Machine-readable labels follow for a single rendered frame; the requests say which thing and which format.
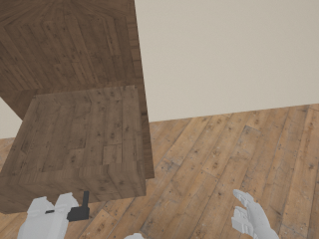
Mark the drawer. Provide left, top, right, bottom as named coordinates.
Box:
left=0, top=85, right=147, bottom=215

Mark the robot right hand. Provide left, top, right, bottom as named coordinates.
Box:
left=231, top=189, right=271, bottom=237

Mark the robot right forearm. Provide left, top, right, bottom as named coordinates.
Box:
left=252, top=226, right=279, bottom=239

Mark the handle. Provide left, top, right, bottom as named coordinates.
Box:
left=38, top=190, right=90, bottom=222

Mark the cabinet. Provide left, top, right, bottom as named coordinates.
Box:
left=0, top=0, right=155, bottom=179

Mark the robot left hand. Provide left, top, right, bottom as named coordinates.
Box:
left=17, top=192, right=79, bottom=239

